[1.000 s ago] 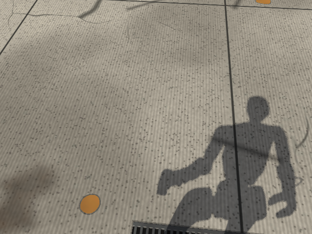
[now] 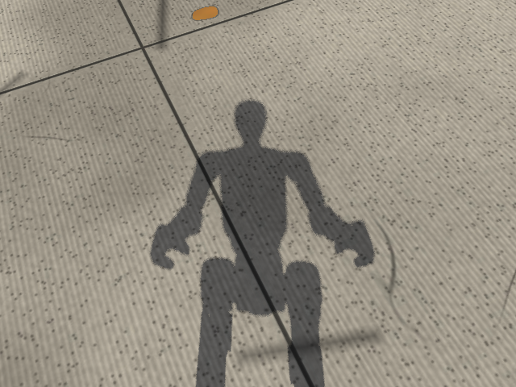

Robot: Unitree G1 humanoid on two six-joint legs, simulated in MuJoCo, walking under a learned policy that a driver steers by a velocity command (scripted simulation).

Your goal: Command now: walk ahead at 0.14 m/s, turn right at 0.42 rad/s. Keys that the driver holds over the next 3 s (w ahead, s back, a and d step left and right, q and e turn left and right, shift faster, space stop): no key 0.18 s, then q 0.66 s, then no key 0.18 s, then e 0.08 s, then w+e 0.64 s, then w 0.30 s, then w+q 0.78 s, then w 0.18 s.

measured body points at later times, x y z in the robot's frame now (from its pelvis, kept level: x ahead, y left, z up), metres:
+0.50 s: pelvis +0.10 +0.03 -0.01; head +0.13 +0.03 +0.44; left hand +0.22 +0.31 -0.12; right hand +0.26 -0.24 -0.10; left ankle +0.14 +0.17 -0.74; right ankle +0.07 -0.06 -0.74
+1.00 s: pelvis +0.11 +0.10 +0.00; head +0.15 +0.13 +0.45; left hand +0.15 +0.42 -0.11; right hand +0.35 -0.12 -0.08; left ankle +0.11 +0.19 -0.74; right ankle +0.13 -0.06 -0.66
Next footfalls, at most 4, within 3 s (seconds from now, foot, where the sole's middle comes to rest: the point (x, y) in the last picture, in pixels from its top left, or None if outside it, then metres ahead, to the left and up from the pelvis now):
0.28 left None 0.18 0.17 -0.77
0.82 left None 0.15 0.20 -0.77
1.24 right None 0.18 -0.02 -0.77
1.60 left None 0.34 0.28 -0.77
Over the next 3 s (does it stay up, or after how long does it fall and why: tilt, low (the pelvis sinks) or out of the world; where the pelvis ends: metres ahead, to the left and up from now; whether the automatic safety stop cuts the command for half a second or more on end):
stays up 0.99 0.17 0.01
